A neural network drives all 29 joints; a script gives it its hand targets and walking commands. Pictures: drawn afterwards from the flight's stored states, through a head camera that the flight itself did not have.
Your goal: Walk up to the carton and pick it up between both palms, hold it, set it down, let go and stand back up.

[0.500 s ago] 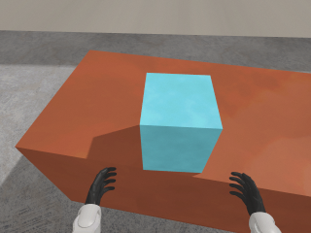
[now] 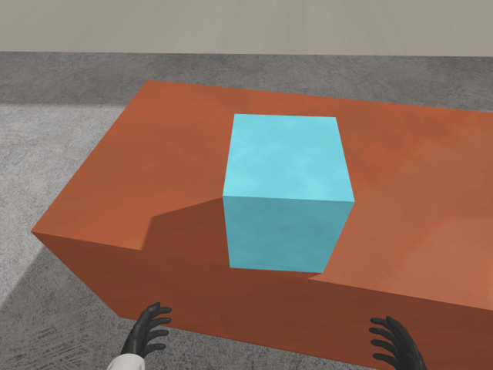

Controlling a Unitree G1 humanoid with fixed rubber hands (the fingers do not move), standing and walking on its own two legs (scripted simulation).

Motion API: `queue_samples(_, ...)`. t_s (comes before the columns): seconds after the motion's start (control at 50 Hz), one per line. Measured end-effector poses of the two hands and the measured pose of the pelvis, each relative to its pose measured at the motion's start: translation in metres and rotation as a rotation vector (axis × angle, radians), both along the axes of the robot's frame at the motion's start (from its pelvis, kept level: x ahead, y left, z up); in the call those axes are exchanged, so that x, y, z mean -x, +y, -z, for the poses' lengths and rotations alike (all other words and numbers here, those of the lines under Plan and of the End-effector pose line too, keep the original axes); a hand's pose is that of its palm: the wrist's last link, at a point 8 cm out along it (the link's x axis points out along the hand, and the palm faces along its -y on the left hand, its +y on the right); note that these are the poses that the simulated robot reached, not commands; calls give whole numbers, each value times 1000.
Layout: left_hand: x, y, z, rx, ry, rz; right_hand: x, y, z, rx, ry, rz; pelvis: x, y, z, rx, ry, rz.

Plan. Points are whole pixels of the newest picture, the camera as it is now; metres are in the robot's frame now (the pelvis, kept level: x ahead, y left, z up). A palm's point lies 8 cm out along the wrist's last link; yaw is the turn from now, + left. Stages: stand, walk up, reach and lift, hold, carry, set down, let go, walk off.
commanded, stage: set down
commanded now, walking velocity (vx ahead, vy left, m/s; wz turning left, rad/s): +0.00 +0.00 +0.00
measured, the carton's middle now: (280, 196) +0.43 -0.02 +0.00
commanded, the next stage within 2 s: let go in 0.12 s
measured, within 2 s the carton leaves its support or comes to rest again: neither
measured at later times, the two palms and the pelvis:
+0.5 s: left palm (130, 356) +0.14 +0.22 -0.07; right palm out of the picture +0.14 -0.23 -0.09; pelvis -0.01 +0.00 +0.00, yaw +0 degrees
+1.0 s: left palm out of the picture +0.05 +0.24 -0.13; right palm out of the picture +0.02 -0.24 -0.13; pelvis -0.01 +0.01 -0.01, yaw -1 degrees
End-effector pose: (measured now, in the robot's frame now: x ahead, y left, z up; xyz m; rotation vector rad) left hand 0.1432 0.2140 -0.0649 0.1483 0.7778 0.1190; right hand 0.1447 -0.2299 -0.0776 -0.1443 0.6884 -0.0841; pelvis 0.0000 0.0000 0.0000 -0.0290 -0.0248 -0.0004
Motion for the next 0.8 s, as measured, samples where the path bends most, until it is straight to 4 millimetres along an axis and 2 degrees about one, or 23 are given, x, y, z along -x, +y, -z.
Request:
queue_samples(0.24, 19, 1, 18, 6, 111, -10, 8, 2, 13, 18, 68, -13, 7, -4, 2, -4, 4, -6)
queue_samples(0.42, 4, 9, 10, -24, 58, 21, 7, -2, 16, 23, 44, -1, 11, -5, 5, -2, 3, -4)
queue_samples(0.52, 4, 9, 8, -16, 54, 26, 9, -2, 14, 26, 38, 0, 11, -5, 4, -2, -8, -5)
queue_samples(0.62, 10, 6, 12, -7, 77, 19, 10, 0, 14, 22, 39, -4, 12, -5, 4, -4, -13, -5)
queue_samples(0.72, 17, -5, 17, 18, 90, 12, 10, -2, 16, 37, 25, -35, 14, -3, 6, -6, -29, -15)
queue_samples(0.8, 35, 2, 32, -20, 96, 49, 27, -6, 31, 41, 204, 29, 12, -2, 7, -6, -4, -9)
